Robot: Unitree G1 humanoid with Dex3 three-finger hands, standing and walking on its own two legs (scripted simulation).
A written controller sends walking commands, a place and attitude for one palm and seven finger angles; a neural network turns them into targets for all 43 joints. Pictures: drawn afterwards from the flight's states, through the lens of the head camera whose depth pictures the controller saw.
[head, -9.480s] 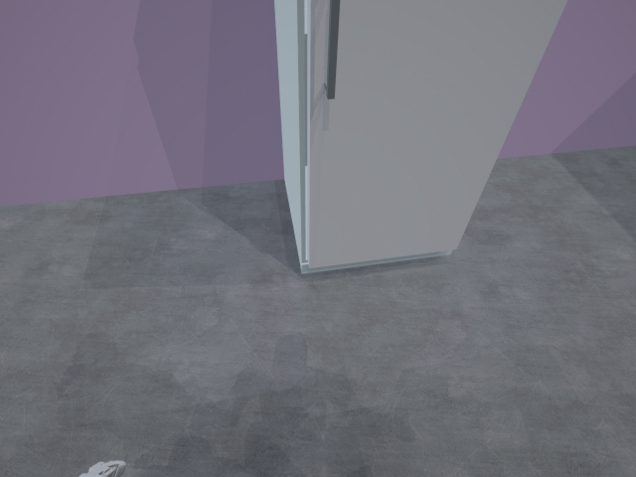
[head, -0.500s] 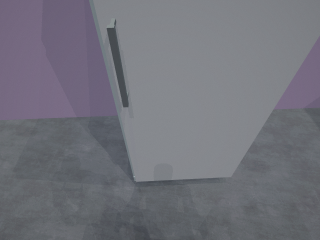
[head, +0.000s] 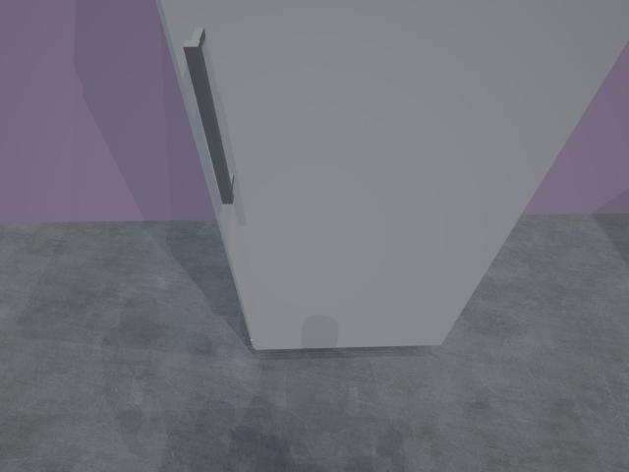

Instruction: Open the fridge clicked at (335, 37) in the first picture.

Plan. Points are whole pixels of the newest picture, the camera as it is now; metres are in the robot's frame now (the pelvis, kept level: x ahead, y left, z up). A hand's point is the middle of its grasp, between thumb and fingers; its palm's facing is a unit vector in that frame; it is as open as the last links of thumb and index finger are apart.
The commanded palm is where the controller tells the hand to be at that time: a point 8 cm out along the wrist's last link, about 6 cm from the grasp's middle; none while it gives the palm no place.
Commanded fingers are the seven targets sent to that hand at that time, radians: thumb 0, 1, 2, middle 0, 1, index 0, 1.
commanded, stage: come to a stop and stand still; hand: left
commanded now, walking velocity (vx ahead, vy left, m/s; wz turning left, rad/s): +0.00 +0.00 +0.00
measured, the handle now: (215, 127) +0.53 +0.18 +0.16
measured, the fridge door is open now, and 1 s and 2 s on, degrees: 0 0 0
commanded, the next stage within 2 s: look again from close up in 0.12 s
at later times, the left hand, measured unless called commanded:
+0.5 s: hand out of the picture +0.02 +0.18 -0.17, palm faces +0.03 -0.97 -0.23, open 7.4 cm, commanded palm none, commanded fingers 0.00 0.90 0.90 -0.20 -0.30 -0.20 -0.30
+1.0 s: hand out of the picture +0.00 +0.19 -0.17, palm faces +0.03 -0.98 -0.21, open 7.4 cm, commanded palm none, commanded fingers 0.00 0.90 0.90 -0.20 -0.30 -0.20 -0.30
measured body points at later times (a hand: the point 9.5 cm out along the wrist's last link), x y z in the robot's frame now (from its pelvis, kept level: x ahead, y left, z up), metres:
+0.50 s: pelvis +0.00 -0.01 +0.00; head +0.01 -0.01 +0.45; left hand +0.02 +0.23 -0.15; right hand +0.03 -0.24 -0.16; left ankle +0.00 +0.14 -0.74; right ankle -0.03 -0.12 -0.74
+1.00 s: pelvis +0.00 +0.00 +0.00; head +0.01 +0.00 +0.45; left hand +0.00 +0.24 -0.15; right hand +0.03 -0.24 -0.15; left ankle +0.00 +0.14 -0.74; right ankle -0.03 -0.12 -0.74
